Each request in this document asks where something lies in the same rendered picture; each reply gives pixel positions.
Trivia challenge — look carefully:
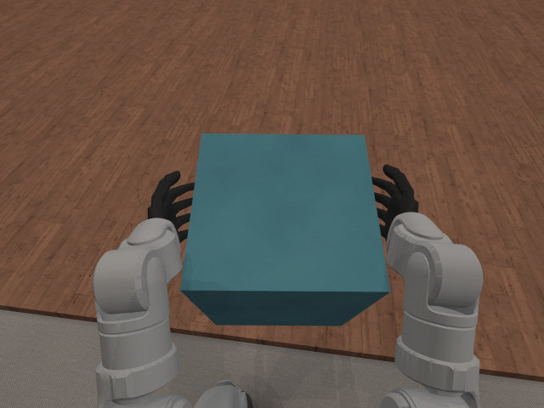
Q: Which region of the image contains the left robot forearm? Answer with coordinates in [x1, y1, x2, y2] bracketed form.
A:
[93, 218, 183, 408]

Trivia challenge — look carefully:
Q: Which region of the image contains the robot left thigh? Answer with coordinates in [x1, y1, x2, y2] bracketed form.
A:
[194, 385, 247, 408]

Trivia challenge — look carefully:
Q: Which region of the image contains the robot left hand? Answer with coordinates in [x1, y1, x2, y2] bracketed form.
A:
[148, 171, 195, 243]

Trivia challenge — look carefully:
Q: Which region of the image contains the robot right hand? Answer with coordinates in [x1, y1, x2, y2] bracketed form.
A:
[371, 164, 418, 241]

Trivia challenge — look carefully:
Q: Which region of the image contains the left robot shin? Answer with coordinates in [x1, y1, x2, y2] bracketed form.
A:
[216, 380, 237, 388]

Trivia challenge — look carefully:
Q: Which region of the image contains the right robot forearm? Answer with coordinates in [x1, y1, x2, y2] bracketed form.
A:
[386, 212, 483, 408]

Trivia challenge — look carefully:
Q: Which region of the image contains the carton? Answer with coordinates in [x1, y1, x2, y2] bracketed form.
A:
[180, 133, 390, 326]

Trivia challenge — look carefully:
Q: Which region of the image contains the right robot upper arm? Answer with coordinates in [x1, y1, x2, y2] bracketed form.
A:
[380, 388, 469, 408]

